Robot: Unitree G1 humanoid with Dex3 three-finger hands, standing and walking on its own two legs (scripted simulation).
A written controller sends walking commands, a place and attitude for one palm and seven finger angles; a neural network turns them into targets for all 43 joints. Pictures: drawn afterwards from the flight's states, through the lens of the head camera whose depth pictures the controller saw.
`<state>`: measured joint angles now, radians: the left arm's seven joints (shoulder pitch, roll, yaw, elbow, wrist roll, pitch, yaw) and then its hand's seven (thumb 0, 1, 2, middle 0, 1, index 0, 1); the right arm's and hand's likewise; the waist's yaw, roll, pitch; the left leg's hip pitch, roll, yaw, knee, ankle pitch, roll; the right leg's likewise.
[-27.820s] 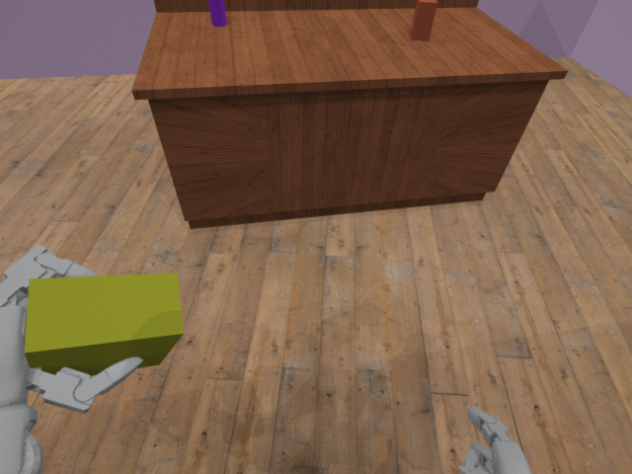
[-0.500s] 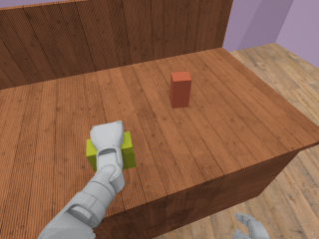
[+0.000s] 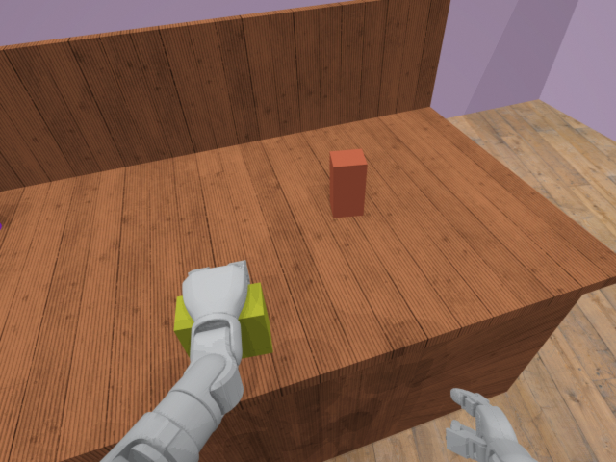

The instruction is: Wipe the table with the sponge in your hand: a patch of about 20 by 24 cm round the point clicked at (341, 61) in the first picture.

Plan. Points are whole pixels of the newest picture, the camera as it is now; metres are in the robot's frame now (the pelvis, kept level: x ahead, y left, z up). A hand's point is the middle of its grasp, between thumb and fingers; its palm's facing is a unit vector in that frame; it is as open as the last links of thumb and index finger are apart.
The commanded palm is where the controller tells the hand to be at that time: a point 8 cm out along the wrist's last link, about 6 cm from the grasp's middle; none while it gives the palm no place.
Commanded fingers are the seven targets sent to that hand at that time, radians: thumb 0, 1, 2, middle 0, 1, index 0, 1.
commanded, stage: wipe back along the third lane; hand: left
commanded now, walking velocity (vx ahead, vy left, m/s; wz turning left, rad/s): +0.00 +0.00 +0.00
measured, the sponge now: (229, 331) +0.32 +0.17 -0.04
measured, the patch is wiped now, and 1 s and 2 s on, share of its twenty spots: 0.95 0.95 0.95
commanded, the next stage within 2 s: slide back across to the middle lane in 0.12 s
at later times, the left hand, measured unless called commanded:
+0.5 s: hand (216, 330) +0.29 +0.17 +0.02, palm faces -0.02 -0.12 -0.99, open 10.1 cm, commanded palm +0.25 +0.18 +0.07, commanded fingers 0.00 0.10 1.30 -1.20 -1.60 -1.20 -1.60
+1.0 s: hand (180, 345) +0.26 +0.22 +0.01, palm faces -0.04 -0.12 -0.99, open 10.1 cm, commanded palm +0.24 +0.22 +0.07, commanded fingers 0.00 0.10 1.30 -1.20 -1.60 -1.20 -1.60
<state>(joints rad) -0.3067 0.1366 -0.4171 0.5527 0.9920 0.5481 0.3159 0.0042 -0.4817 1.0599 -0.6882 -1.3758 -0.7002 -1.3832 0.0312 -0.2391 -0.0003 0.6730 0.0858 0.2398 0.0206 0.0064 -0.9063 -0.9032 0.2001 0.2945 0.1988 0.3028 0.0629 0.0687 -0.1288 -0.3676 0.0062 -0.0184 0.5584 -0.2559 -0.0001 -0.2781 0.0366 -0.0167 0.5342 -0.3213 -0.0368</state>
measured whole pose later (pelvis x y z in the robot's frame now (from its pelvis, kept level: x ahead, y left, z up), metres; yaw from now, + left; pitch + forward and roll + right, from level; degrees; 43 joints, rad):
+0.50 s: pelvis +0.00 -0.01 +0.00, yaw -1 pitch +1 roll +0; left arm -0.14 0.17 -0.37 0.34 0.99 0.55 0.26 0.01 -0.49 1.06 -0.70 -1.37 -0.72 -1.35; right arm 0.00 -0.24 0.01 0.65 0.09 0.23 0.02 0.01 -0.91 -0.90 0.20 0.29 0.20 0.30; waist 0.07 0.07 -0.11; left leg -0.32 0.01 0.00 0.55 -0.25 -0.01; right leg -0.24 0.04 0.00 0.55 -0.33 -0.05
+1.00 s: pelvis -0.01 -0.01 +0.00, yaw -1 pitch +1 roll +0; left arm -0.02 0.26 -0.25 0.25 1.00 0.42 0.21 0.00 -0.50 1.06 -0.71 -1.36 -0.73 -1.34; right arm 0.04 -0.25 0.00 0.66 0.07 0.16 -0.03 0.01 -0.91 -0.90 0.20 0.29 0.20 0.30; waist 0.08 0.08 -0.09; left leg -0.32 0.01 -0.01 0.55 -0.25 -0.01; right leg -0.24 0.04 0.00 0.54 -0.32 -0.04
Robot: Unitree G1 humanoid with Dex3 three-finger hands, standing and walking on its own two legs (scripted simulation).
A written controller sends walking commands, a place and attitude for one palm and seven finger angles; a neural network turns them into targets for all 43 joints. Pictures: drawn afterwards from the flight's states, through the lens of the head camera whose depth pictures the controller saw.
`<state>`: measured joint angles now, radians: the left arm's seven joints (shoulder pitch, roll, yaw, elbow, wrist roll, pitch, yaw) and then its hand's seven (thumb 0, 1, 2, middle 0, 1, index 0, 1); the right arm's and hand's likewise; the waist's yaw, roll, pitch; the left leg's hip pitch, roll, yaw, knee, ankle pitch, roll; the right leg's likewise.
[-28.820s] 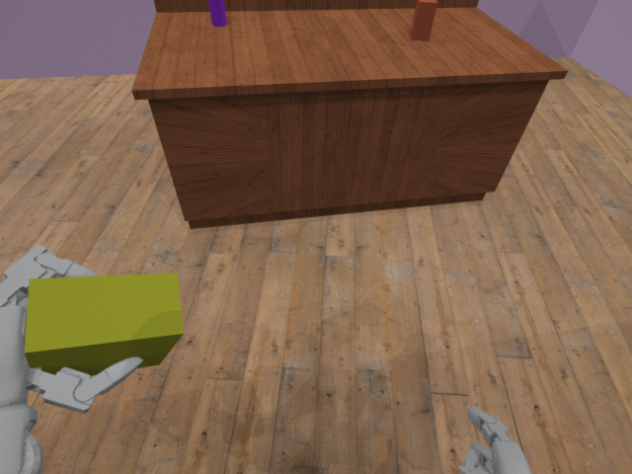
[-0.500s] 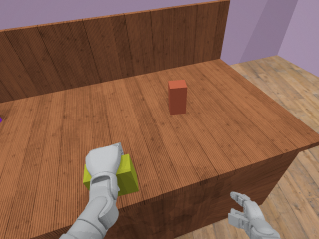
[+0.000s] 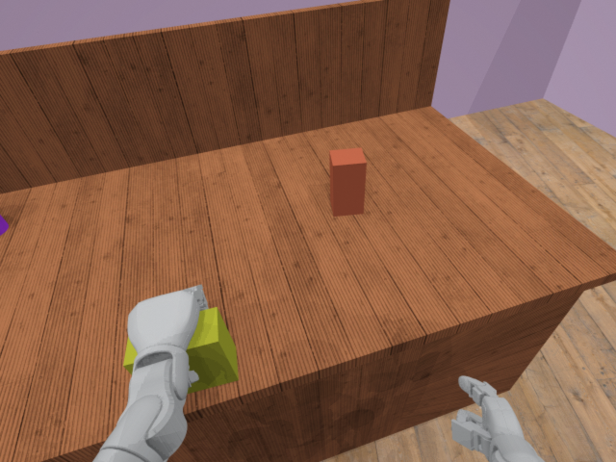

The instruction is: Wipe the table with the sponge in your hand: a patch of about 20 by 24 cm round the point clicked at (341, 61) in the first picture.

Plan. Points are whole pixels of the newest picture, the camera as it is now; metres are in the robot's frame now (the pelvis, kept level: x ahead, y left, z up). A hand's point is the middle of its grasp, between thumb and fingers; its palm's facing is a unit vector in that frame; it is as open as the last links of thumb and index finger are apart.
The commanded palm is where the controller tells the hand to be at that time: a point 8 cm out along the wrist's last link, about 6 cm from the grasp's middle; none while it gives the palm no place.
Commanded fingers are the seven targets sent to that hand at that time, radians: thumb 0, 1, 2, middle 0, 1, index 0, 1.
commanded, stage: wipe forward along the middle lane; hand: left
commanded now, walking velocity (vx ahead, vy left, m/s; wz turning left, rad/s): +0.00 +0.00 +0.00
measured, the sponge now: (190, 361) +0.26 +0.23 -0.04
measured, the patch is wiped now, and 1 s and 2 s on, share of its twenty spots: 0.95 0.95 0.95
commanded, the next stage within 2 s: slide back across to the first lane in 1.58 s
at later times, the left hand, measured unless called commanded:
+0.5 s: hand (176, 310) +0.32 +0.25 +0.01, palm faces -0.08 -0.05 -1.00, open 10.1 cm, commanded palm +0.30 +0.25 +0.05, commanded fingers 0.00 0.10 1.30 -1.20 -1.60 -1.20 -1.60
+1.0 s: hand (175, 282) +0.37 +0.27 +0.01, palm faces -0.08 -0.02 -1.00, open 10.1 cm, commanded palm +0.35 +0.27 +0.05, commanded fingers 0.00 0.10 1.30 -1.20 -1.60 -1.20 -1.60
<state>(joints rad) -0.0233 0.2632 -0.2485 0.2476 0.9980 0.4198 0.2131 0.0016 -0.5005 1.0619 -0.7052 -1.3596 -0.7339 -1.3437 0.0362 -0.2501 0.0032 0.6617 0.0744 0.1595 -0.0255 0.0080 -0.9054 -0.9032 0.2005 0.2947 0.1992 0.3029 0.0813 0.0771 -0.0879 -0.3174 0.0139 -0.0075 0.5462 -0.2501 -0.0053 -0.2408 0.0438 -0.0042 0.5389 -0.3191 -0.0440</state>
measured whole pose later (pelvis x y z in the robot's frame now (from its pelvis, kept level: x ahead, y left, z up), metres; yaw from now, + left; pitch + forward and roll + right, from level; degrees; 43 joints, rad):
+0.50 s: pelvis -0.01 +0.00 -0.01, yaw +1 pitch +5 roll -1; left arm -0.33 0.30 -0.19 0.57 1.02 0.36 0.22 0.00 -0.52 1.07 -0.74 -1.34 -0.76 -1.32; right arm 0.10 -0.26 0.00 0.69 0.08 0.16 -0.06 0.01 -0.90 -0.90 0.20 0.29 0.20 0.30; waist 0.05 0.07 -0.10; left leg -0.45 0.01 -0.03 0.61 -0.25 0.00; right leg -0.36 0.04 -0.03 0.60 -0.32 -0.04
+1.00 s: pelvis -0.02 +0.01 -0.01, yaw +1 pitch +9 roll -1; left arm -0.58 0.35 -0.12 0.89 1.02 0.28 0.27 0.00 -0.53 1.08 -0.74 -1.33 -0.77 -1.32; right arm 0.16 -0.25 0.00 0.71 0.08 0.16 -0.06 0.00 -0.90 -0.90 0.20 0.29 0.20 0.30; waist -0.01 0.06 -0.11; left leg -0.57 0.01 -0.03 0.66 -0.25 0.00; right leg -0.47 0.05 -0.03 0.63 -0.31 -0.03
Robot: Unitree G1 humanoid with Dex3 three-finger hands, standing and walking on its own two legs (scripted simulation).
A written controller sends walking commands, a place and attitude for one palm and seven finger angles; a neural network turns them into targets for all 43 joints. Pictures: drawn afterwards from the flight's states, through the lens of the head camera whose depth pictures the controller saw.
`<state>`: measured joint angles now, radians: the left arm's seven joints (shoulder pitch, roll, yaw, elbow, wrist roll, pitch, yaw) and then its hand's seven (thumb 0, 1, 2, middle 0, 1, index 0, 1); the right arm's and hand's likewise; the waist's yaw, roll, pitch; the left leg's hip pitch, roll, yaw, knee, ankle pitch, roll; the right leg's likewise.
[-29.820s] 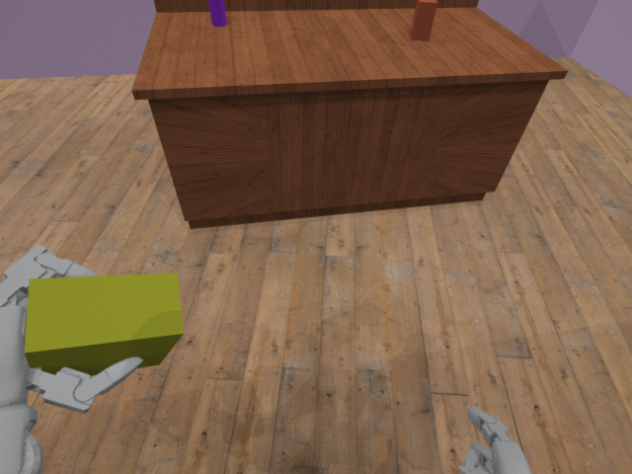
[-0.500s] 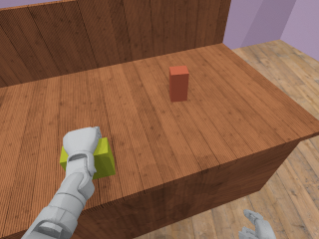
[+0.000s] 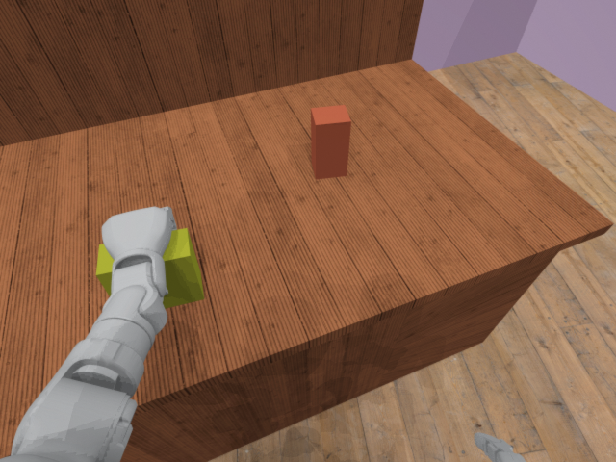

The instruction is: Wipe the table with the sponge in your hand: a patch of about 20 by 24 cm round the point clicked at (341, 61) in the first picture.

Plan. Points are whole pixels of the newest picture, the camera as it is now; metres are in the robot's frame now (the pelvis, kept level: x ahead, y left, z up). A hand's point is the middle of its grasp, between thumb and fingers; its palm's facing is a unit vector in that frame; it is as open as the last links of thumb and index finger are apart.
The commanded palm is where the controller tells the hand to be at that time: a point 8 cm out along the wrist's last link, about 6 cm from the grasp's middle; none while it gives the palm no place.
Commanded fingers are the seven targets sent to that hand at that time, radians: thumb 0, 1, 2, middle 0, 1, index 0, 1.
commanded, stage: wipe forward along the middle lane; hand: left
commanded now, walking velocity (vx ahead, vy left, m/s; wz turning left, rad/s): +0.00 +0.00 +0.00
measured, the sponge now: (158, 280) +0.38 +0.26 -0.03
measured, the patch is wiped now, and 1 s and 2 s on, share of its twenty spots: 0.95 0.95 0.95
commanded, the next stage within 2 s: slide back across to the first lane in 0.58 s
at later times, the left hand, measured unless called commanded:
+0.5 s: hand (144, 229) +0.44 +0.29 +0.03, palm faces -0.10 -0.02 -1.00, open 10.1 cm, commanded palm +0.43 +0.29 +0.07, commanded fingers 0.00 0.10 1.30 -1.20 -1.60 -1.20 -1.60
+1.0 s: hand (121, 223) +0.45 +0.33 +0.03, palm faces -0.09 -0.01 -1.00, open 10.1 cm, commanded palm +0.43 +0.32 +0.08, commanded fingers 0.00 0.10 1.30 -1.20 -1.60 -1.20 -1.60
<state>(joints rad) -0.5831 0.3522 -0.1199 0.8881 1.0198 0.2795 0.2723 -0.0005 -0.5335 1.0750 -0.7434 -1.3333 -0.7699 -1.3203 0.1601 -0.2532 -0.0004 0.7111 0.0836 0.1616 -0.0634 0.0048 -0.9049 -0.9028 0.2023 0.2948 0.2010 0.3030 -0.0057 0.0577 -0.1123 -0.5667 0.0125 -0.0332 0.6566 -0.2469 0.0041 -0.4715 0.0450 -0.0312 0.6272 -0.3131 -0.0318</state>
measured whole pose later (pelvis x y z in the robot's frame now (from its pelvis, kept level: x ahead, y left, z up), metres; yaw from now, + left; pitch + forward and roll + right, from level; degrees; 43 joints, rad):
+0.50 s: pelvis +0.01 +0.02 +0.00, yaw -1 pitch +13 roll -3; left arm -0.75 0.43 -0.06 1.06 1.04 0.25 0.28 0.00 -0.54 1.08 -0.74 -1.34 -0.77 -1.33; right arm 0.21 -0.26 -0.01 0.72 0.07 0.16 -0.03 0.00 -0.90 -0.90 0.20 0.29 0.20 0.30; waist -0.05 0.05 -0.13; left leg -0.65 0.01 -0.02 0.70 -0.28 0.02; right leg -0.54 0.05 -0.02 0.62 -0.31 -0.01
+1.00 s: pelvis +0.03 +0.03 +0.00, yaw -2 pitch +13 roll -3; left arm -0.69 0.49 0.00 1.01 1.06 0.24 0.26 0.00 -0.52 1.08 -0.73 -1.35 -0.75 -1.35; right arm 0.26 -0.25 -0.01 0.71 0.07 0.17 -0.01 0.00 -0.90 -0.90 0.20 0.29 0.20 0.30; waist -0.06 0.05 -0.13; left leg -0.64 0.01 -0.01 0.71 -0.30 0.05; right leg -0.52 0.04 0.00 0.60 -0.32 0.01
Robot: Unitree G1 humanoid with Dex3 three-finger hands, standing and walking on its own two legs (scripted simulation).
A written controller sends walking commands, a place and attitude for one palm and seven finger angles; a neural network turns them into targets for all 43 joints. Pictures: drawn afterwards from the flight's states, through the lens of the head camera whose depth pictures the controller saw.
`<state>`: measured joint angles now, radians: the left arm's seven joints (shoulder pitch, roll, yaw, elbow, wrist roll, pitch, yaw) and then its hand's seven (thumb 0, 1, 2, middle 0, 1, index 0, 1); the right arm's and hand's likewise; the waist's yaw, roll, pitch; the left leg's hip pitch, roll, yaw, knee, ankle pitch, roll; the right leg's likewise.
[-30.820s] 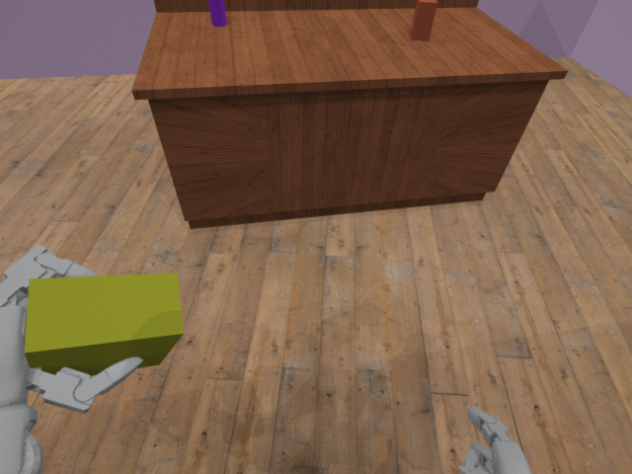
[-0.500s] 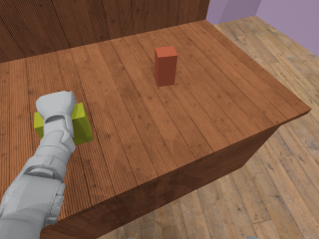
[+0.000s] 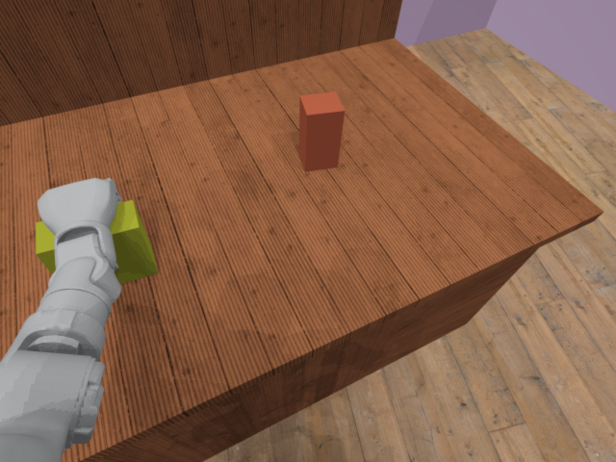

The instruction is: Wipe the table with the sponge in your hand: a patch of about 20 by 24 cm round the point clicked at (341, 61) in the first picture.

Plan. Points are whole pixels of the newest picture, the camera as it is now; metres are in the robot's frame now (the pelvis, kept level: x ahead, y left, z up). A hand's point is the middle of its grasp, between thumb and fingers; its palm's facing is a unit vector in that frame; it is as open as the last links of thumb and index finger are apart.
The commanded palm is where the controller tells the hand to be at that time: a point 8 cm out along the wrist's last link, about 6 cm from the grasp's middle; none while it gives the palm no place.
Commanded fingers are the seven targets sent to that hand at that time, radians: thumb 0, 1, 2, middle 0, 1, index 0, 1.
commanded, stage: slide back across to the first lane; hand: left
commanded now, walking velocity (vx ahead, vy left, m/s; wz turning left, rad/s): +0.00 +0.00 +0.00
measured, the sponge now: (106, 257) +0.41 +0.31 -0.02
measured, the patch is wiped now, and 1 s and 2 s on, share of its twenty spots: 0.95 0.95 1.00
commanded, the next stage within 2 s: wipe back along the first lane in 0.32 s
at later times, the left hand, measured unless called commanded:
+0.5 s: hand (57, 254) +0.38 +0.35 +0.03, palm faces -0.12 -0.02 -0.99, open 10.1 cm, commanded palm +0.36 +0.34 +0.08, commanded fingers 0.00 0.10 1.30 -1.20 -1.60 -1.20 -1.60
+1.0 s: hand (64, 274) +0.35 +0.33 +0.03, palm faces -0.07 -0.02 -1.00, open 10.1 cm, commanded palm +0.32 +0.31 +0.07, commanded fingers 0.00 0.10 1.30 -1.20 -1.60 -1.20 -1.60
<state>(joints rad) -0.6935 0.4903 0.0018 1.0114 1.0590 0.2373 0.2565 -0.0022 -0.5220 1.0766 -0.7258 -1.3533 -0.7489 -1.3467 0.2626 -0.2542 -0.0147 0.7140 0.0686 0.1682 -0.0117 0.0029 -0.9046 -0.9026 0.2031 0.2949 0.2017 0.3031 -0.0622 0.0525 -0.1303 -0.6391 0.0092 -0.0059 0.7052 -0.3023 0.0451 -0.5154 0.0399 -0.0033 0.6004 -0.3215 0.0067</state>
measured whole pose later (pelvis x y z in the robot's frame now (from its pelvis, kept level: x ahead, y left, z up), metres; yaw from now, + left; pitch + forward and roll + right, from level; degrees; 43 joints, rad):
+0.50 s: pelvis +0.01 -0.01 +0.00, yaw +2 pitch +12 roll -3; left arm -0.55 0.56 0.05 0.89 1.05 0.13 0.20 -0.01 -0.51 1.07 -0.72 -1.36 -0.74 -1.36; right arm 0.21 -0.28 -0.02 0.68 0.07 0.18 -0.03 0.00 -0.90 -0.90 0.20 0.29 0.20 0.30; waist -0.02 0.05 -0.11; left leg -0.59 0.00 -0.03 0.69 -0.31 0.04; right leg -0.45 0.04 -0.03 0.57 -0.33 0.00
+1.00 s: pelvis +0.01 +0.00 +0.00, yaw +2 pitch +10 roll -3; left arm -0.39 0.48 -0.01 0.68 1.02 0.22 0.22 -0.01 -0.48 1.07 -0.68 -1.39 -0.70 -1.39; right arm 0.18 -0.27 -0.01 0.66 0.08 0.19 -0.02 0.00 -0.90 -0.90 0.20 0.29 0.20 0.30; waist 0.01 0.06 -0.12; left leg -0.54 -0.01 -0.03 0.68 -0.31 0.04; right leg -0.41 0.03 -0.02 0.56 -0.33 0.00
